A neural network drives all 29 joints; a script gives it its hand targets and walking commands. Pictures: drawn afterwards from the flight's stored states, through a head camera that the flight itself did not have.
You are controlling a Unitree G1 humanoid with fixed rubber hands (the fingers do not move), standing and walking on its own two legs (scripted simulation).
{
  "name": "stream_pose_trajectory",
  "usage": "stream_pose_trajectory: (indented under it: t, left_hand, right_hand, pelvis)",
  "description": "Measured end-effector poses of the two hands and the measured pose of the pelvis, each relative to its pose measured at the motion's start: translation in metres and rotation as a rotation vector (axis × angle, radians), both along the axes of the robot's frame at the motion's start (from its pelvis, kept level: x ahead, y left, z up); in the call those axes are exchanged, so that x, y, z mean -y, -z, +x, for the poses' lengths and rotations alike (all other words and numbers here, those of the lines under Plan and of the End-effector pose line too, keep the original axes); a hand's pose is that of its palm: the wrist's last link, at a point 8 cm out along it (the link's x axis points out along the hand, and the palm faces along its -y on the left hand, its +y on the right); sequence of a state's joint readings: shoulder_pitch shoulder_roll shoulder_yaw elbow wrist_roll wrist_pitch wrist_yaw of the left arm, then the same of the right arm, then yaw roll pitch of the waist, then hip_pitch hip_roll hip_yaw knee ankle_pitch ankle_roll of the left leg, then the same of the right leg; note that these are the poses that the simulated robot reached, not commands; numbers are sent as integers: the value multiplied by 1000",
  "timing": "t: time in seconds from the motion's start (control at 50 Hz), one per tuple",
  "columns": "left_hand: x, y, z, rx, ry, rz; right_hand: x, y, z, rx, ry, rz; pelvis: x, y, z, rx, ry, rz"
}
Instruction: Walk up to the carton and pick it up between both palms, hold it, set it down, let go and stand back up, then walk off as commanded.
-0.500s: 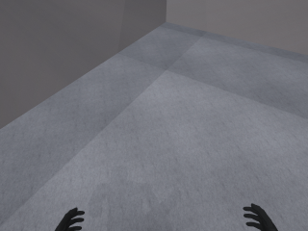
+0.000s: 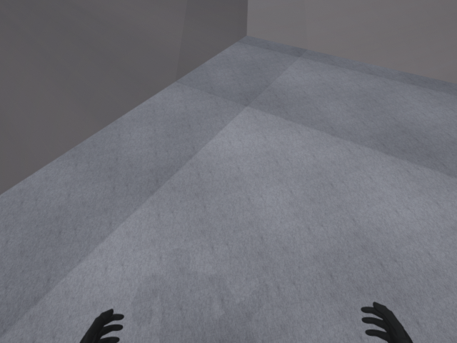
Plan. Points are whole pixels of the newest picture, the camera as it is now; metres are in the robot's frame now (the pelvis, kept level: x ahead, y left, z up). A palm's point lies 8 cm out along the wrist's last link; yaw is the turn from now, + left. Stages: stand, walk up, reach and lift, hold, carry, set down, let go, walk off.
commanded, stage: stand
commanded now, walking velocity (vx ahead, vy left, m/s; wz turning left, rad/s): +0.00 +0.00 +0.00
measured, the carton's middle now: out of the picture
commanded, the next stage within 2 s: walk up in 1.56 s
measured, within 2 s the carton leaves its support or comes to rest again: neither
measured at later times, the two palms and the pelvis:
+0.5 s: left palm out of the picture +0.14 +0.26 -0.07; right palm out of the picture +0.14 -0.27 -0.08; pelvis +0.00 -0.01 +0.00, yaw +0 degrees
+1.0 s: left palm out of the picture +0.13 +0.24 -0.07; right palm out of the picture +0.13 -0.29 -0.08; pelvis -0.01 -0.02 +0.00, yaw +0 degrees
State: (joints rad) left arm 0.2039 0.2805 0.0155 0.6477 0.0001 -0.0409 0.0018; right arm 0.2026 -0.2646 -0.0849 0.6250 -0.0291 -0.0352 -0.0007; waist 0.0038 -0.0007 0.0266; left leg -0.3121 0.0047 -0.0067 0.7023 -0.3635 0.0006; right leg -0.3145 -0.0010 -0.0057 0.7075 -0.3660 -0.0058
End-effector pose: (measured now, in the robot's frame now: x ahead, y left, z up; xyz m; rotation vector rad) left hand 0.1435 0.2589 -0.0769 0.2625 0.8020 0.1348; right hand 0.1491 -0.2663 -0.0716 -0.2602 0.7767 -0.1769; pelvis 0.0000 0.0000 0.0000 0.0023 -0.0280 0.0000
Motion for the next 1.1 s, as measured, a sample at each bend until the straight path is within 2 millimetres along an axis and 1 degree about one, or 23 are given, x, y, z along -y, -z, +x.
stream_pose_trajectory:
  t: [0.2,0.4,0.74,0.9,1.1]
  left_hand:
    - [1,-2,-1,2,-1,6]
    - [2,-1,-6,-9,-3,10]
    - [10,-6,-9,-8,-4,28]
    - [15,-10,-13,-1,-4,35]
    - [15,-9,-17,-13,-3,35]
  right_hand:
    - [3,1,-1,-2,7,6]
    - [5,3,-5,-14,4,6]
    - [15,7,-10,-20,13,28]
    - [21,9,-15,-16,18,35]
    - [22,10,-23,-36,25,35]
  pelvis:
    - [2,0,0,0,0,3]
    - [5,-1,-3,4,0,7]
    - [15,-2,-5,7,0,21]
    - [21,-3,-9,13,0,29]
    - [21,-4,-12,11,0,29]
